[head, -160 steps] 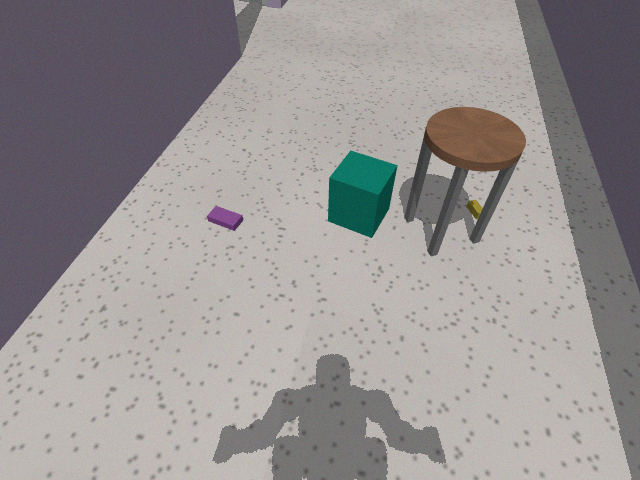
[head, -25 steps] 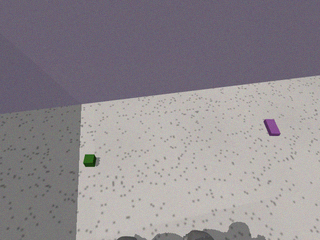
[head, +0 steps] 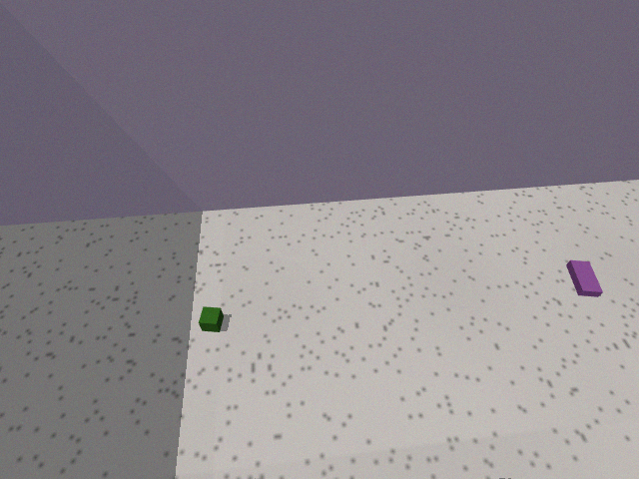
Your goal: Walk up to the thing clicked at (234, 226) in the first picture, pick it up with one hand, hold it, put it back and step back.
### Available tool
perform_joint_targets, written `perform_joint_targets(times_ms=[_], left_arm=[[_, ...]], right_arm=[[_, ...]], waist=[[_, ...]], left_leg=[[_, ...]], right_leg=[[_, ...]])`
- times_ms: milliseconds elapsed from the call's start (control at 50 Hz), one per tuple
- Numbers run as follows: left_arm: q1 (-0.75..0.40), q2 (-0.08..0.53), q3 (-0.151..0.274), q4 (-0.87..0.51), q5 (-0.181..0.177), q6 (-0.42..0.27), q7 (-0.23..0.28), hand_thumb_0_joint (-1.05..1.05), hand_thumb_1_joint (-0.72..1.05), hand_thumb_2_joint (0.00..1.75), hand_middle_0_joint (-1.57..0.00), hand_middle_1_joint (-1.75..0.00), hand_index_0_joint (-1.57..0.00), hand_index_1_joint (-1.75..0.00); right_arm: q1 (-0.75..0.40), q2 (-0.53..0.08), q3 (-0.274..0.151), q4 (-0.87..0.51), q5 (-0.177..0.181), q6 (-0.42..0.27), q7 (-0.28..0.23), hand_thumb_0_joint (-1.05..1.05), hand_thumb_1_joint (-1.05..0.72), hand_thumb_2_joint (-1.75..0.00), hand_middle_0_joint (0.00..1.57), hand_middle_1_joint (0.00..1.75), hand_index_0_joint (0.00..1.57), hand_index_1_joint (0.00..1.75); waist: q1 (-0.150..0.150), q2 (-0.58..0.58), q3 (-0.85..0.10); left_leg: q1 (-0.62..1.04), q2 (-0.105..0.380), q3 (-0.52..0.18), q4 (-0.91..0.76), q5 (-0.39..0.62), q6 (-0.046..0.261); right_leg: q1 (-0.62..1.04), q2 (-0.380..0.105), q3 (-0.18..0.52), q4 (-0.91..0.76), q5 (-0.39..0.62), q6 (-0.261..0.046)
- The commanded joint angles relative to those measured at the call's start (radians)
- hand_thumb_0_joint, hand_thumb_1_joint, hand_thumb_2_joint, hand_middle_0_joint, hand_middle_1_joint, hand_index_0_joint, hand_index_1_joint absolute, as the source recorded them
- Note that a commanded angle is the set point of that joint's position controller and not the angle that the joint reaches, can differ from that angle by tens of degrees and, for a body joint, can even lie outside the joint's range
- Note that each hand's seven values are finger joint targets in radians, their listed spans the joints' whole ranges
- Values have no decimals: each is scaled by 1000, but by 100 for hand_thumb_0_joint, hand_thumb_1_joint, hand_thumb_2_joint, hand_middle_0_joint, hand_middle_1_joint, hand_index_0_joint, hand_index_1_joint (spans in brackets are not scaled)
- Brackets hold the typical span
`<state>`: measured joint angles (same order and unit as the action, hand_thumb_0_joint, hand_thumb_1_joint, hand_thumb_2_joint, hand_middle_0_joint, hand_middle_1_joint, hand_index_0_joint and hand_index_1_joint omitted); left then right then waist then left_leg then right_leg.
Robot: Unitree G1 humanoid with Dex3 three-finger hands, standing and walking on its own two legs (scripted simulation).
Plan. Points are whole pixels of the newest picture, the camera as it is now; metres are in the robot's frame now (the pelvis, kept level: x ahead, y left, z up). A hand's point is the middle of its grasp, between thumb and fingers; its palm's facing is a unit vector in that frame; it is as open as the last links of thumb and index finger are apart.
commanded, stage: walk up
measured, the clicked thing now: (583, 278) +0.91 -0.97 -0.74
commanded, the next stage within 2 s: stand in 0.44 s
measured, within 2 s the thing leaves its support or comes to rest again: neither
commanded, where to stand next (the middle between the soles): +0.07 -0.03 m, yaw -2 degrees
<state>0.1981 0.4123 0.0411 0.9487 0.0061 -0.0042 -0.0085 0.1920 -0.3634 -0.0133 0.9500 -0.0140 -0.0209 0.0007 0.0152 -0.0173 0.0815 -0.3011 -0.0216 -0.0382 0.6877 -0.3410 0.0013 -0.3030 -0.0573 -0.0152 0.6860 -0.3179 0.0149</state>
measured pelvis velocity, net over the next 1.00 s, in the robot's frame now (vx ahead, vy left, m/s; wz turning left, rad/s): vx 0.00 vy -0.01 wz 0.00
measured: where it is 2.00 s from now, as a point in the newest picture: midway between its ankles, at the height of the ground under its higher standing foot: outside the picture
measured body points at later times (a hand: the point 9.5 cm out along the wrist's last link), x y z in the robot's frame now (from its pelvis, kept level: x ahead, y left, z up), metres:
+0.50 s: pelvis +0.01 -0.01 +0.02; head +0.02 +0.00 +0.47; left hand +0.09 +0.30 -0.11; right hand +0.11 -0.31 -0.10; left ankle +0.02 +0.12 -0.72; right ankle +0.02 -0.14 -0.72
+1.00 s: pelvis +0.00 -0.01 +0.03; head +0.01 -0.01 +0.48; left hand +0.09 +0.29 -0.10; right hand +0.08 -0.31 -0.11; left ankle +0.02 +0.12 -0.72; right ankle +0.02 -0.14 -0.72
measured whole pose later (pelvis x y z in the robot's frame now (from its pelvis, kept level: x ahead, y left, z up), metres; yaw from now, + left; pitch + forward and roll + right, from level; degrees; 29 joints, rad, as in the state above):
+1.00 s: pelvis +0.00 -0.01 +0.03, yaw +0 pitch -2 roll +0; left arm 0.08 0.36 0.00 1.16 0.01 -0.01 -0.01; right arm 0.09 -0.35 -0.01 1.16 -0.01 -0.01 0.01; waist 0.00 0.00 0.06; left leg -0.13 0.01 -0.04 0.33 -0.16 -0.02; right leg -0.14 -0.03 -0.03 0.34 -0.17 0.02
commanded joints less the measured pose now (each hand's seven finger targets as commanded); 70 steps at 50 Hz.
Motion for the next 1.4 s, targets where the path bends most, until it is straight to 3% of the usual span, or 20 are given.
perform_joint_targets(times_ms=[0,40,80,120,180,240,400,420,460,540,600,760,940,980,1140,1300,1380], left_arm=[[-63,225,35,-48,0,-32,10,0,90,90,-20,-30,-20,-30],[-109,194,19,-49,-4,-24,2,0,90,90,-20,-30,-20,-30],[-80,182,12,-19,-5,-22,1,0,90,90,-20,-30,-20,-30],[-81,183,13,3,-2,-27,-1,0,90,90,-20,-30,-20,-30],[-84,184,13,31,-7,-33,0,0,90,90,-20,-30,-20,-30],[-97,184,10,52,-9,-34,2,0,90,90,-20,-30,-20,-30],[-134,165,8,96,-8,-29,4,0,90,90,-20,-30,-20,-30],[-142,159,-1,107,-6,-32,8,0,90,90,-20,-30,-20,-30],[-151,164,0,114,-5,-34,9,0,90,90,-20,-30,-20,-30],[-159,162,0,129,-6,-33,10,0,90,90,-20,-30,-20,-30],[-168,165,-1,141,-4,-32,11,0,90,90,-20,-30,-20,-30],[-177,168,-4,146,-3,-33,13,0,90,90,-20,-30,-20,-30],[-164,168,-5,149,-1,-27,11,0,90,90,-20,-30,-20,-30],[-164,172,-3,146,0,-29,12,0,90,90,-20,-30,-20,-30],[-154,165,-5,139,0,-29,12,0,90,90,-20,-30,-20,-30],[-146,163,-3,140,-3,-30,13,0,90,90,-20,-30,-20,-30],[-146,166,-1,142,-1,-26,11,0,90,90,-20,-30,-20,-30]], right_arm=[[-42,-216,-50,-45,15,-28,-16,0,-90,-90,20,30,20,30],[-47,-226,-50,-15,4,-28,-14,0,-90,-90,20,30,20,30],[-109,-240,-49,-11,4,-30,-10,0,-90,-90,20,30,20,30],[-104,-231,-38,2,6,-34,-8,0,-90,-90,20,30,20,30],[-110,-224,-31,27,10,-38,-10,0,-90,-90,20,30,20,30],[-121,-219,-31,46,12,-37,-11,0,-90,-90,20,30,20,30],[-146,-212,-31,89,11,-27,-13,0,-90,-90,20,30,20,30],[-163,-204,-28,95,14,-24,-10,0,-90,-90,20,30,20,30],[-161,-205,-28,103,15,-22,-9,0,-90,-90,20,30,20,30],[-170,-213,-27,119,13,-20,-8,0,-90,-90,20,30,20,30],[-174,-206,-27,124,13,-16,-7,0,-90,-90,20,30,20,30],[-176,-203,-26,143,11,-15,-4,0,-90,-90,20,30,20,30],[-156,-200,-25,157,7,-9,-2,0,-90,-90,20,30,20,30],[-155,-198,-26,155,7,-12,-2,0,-90,-90,20,30,20,30],[-141,-198,-24,157,6,-9,-2,0,-90,-90,20,30,20,30],[-135,-203,-21,154,8,-11,-5,0,-90,-90,20,30,20,30],[-130,-204,-19,155,6,-10,-6,0,-90,-90,20,30,20,30]], waist=[[-21,25,-100],[-25,24,-64],[0,43,-51],[0,37,-76],[1,39,-108],[-4,26,-122],[-6,25,-115],[-6,37,-100],[-11,29,-108],[-6,45,-118],[-10,18,-115],[-12,18,-128],[-10,20,-90],[-10,19,-112],[-13,14,-94],[-14,23,-123],[-14,27,-105]], left_leg=[[18,64,-83,-164,78,39],[40,96,-141,-257,-9,52],[13,125,-172,-283,-36,65],[4,128,-165,-302,10,64],[48,112,-124,-288,157,47],[103,107,-97,-277,242,40],[118,118,-95,-330,272,33],[138,129,-101,-337,328,25],[163,135,-98,-345,337,20],[157,138,-94,-374,347,16],[151,136,-93,-395,285,12],[180,141,-85,-403,315,10],[123,130,-87,-440,176,6],[158,139,-85,-426,243,8],[154,131,-78,-416,222,6],[170,143,-77,-409,307,9],[156,143,-78,-425,261,6]], right_leg=[[54,-124,171,-220,117,-113],[18,-83,124,-214,14,-82],[39,-48,83,-238,-35,-69],[109,-52,84,-247,33,-66],[151,-73,87,-264,154,-64],[151,-82,86,-295,212,-62],[185,-76,66,-339,209,-47],[182,-79,83,-352,240,-43],[184,-78,81,-363,238,-40],[224,-76,78,-370,260,-34],[222,-75,75,-388,202,-32],[222,-81,78,-401,239,-31],[199,-73,79,-417,119,-29],[200,-79,84,-409,169,-34],[174,-78,90,-428,136,-30],[216,-78,79,-404,242,-30],[210,-74,77,-407,196,-32]])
